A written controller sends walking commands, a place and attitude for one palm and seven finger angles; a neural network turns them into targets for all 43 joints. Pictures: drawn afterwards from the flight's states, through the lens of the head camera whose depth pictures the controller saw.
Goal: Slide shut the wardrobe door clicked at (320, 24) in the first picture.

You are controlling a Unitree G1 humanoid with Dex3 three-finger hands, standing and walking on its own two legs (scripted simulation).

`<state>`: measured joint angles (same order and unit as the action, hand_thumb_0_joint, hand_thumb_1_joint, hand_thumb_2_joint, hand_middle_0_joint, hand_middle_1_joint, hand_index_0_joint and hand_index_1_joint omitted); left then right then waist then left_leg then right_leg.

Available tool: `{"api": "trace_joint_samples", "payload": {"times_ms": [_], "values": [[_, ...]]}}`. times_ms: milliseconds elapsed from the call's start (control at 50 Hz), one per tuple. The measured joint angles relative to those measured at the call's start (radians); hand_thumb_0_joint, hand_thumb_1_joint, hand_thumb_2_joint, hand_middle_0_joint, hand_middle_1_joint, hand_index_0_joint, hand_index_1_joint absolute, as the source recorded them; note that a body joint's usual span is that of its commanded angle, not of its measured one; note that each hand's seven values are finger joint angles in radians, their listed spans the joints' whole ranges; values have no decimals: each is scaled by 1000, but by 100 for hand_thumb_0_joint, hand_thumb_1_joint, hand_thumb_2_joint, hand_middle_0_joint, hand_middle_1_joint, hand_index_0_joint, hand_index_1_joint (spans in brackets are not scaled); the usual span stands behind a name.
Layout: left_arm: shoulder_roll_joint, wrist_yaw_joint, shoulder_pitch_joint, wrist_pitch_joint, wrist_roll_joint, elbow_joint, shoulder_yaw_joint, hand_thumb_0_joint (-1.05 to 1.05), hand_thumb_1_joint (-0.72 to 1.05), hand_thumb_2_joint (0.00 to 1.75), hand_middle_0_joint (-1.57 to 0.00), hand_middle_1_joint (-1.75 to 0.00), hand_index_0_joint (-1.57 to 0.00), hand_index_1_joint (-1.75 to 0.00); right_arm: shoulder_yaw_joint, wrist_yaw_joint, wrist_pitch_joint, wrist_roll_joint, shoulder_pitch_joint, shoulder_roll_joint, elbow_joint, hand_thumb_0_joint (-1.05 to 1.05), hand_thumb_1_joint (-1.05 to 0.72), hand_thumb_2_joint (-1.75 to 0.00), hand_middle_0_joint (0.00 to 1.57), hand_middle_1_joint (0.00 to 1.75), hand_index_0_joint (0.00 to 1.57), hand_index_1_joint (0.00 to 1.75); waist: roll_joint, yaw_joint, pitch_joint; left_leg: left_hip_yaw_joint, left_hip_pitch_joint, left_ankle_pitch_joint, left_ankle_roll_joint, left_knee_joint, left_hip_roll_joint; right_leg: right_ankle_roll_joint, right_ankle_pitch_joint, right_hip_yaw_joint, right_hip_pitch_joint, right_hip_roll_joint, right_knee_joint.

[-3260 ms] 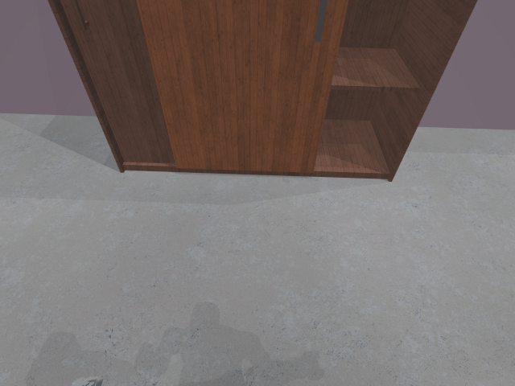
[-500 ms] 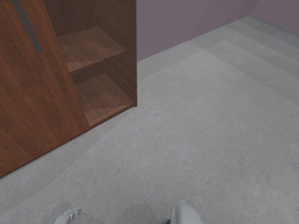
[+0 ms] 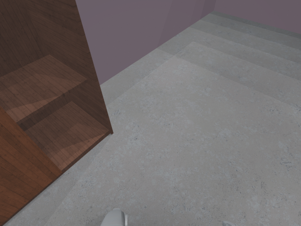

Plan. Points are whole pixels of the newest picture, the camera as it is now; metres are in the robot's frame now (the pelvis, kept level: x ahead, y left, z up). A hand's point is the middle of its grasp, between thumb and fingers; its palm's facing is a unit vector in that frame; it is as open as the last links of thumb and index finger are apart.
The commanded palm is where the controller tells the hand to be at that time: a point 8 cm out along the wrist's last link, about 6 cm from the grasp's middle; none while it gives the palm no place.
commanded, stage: turn to face it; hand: left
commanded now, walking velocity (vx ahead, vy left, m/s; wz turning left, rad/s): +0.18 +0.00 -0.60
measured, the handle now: out of the picture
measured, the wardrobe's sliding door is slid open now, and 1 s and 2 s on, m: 0.44 0.44 0.44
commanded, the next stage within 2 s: take the last steps up to it in 1.74 s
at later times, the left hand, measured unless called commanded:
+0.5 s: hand (79, 218) +0.17 +0.24 -0.17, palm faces +0.10 -0.98 -0.16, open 7.4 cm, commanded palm none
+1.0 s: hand out of the picture +0.11 +0.23 -0.15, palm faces +0.38 -0.89 -0.27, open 7.4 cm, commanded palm none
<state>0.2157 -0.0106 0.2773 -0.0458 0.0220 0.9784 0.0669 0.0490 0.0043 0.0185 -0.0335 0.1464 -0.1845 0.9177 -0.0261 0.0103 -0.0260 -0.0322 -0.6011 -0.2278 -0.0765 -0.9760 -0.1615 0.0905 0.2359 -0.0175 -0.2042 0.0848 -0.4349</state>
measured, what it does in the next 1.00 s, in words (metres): walks ahead, turning left: left foot, then right foot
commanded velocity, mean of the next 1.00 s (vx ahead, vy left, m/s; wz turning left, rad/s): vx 0.00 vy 0.00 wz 0.56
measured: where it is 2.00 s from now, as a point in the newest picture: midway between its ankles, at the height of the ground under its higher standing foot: outside the picture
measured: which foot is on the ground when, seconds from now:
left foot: up 0.00-0.14, down 0.16-0.68, up 0.70-1.00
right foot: down 0.00-0.18, up 0.20-0.66, down 0.68-1.00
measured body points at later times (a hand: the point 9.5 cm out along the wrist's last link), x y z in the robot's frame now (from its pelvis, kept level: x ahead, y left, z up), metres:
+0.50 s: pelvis +0.11 +0.06 +0.00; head +0.13 +0.08 +0.45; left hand +0.16 +0.29 -0.16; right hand +0.14 -0.18 -0.14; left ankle +0.14 +0.14 -0.74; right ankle +0.11 -0.10 -0.68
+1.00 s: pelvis +0.10 +0.02 +0.00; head +0.13 +0.01 +0.45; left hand +0.09 +0.28 -0.13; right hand +0.28 -0.21 -0.15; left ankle +0.05 +0.15 -0.68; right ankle +0.13 -0.09 -0.74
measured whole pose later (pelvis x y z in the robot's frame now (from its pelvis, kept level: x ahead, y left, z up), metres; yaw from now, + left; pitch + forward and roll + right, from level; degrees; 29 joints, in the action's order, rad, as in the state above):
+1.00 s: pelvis +0.10 +0.02 +0.00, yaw +23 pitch -1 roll +2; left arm 0.19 0.02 0.20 0.01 0.03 0.89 0.03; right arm 0.09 0.02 -0.09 -0.02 0.17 -0.27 0.93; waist 0.00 -0.01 -0.07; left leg -0.06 -0.42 -0.43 -0.07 -0.95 -0.05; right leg 0.00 0.31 -0.21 -0.19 -0.13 -0.53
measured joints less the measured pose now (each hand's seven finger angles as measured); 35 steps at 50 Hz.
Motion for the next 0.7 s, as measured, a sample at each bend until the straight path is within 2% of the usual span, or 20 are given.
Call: {"api": "trace_joint_samples", "payload": {"times_ms": [80, 120, 160, 220, 260, 300, 360, 420, 540, 620, 660, 680, 700], "values": [[3, 2, 51, 4, 1, 5, -1, 0, 91, 90, -20, -29, -20, -30, -4, 3, 0, 6, -54, -12, -18, 0, -91, -90, 20, 30, 20, 30, 10, 47, 2, -15, 72, -30, 8, 178, 47, -22, 44, 35, 38, -5, -9], [3, 5, 73, 11, 0, 14, -2, 0, 91, 90, -20, -29, -20, -30, -8, 1, 5, 9, -71, -15, -24, 0, -91, -90, 20, 30, 20, 30, 16, 59, 2, -26, 132, -27, 19, 271, 76, -37, 75, 47, 59, -9, -23], [2, 10, 97, 16, -4, 27, -5, 0, 91, 90, -20, -29, -20, -30, -19, -3, 20, 9, -75, -17, -27, 0, -91, -90, 20, 30, 20, 30, 20, 60, 5, -44, 223, 59, 38, 403, 99, -53, 123, 55, 68, -10, -73], [8, 24, 91, 26, -10, 65, -13, 0, 91, 90, -19, -29, -19, -30, -39, -8, 34, 5, -71, -1, -13, 0, -91, -90, 20, 30, 20, 30, 61, 57, -9, -78, 260, 5, 114, 373, 124, -77, 257, 42, -24, -42, -362], [3, 28, 74, 36, -7, 86, -21, 1, 91, 90, -19, -29, -19, -30, -50, -15, 27, 7, -44, 11, 4, 0, -91, -90, 20, 30, 20, 30, 69, 45, -7, -82, 295, -20, 133, 393, 135, -96, 288, 15, -86, -65, -510], [-5, 25, 46, 46, -4, 89, -27, 1, 91, 90, -19, -29, -19, -30, -54, -20, 18, 9, -8, 22, 28, 0, -91, -90, 20, 30, 20, 30, 72, 34, -6, -71, 326, -3, 132, 441, 149, -114, 257, -6, -131, -94, -554], [-22, 22, 3, 58, -3, 69, -29, 1, 91, 90, -19, -29, -19, -30, -46, -25, 0, 17, 46, 32, 64, -1, -91, -90, 20, 30, 20, 30, 68, 20, -4, -48, 348, 23, 145, 499, 170, -133, 198, -5, -185, -126, -552], [-38, 23, -35, 68, -2, 43, -23, 1, 91, 90, -19, -29, -19, -30, -26, -25, -18, 16, 91, 19, 84, -1, -94, -90, 21, 30, 21, 30, 61, 0, -1, -23, 349, 38, 151, 528, 188, -148, 161, 10, -223, -143, -547], [-43, 28, -107, 82, -7, -4, -9, 0, 90, 90, -19, -29, -19, -30, -2, -17, -40, 7, 161, 5, 102, -1, -92, -90, 20, 30, 21, 30, 38, -46, -7, 39, 330, 43, 142, 526, 205, -162, 174, 15, -214, -130, -447], [-38, 31, -150, 79, -15, -38, -7, 1, 90, 90, -19, -29, -19, -30, 12, -15, -51, 4, 184, -2, 97, 0, -91, -90, 20, 30, 20, 30, 15, -72, -12, 83, 303, 36, 123, 496, 213, -154, 175, 14, -158, -101, -318], [-36, 33, -162, 71, -18, -57, -9, 0, 90, 90, -19, -29, -20, -30, 19, -13, -57, 7, 192, -8, 92, 0, -91, -90, 20, 30, 20, 30, 3, -76, -8, 106, 282, 27, 110, 467, 222, -149, 109, 8, -100, -89, -193], [-33, 34, -163, 64, -18, -69, -11, 0, 90, 90, -19, -29, -20, -30, 23, -10, -59, 11, 197, -10, 88, 0, -91, -90, 20, 30, 20, 30, 4, -74, -3, 114, 267, 16, 101, 442, 231, -132, 63, 6, -64, -92, -111], [-36, 38, -167, 56, -14, -73, -12, 0, 90, 90, -19, -29, -20, -30, 27, -8, -63, 15, 191, -17, 87, 0, -91, -90, 20, 30, 20, 30, -10, -71, -6, 118, 248, -27, 91, 395, 227, -99, 46, -5, -56, -87, -98]]}}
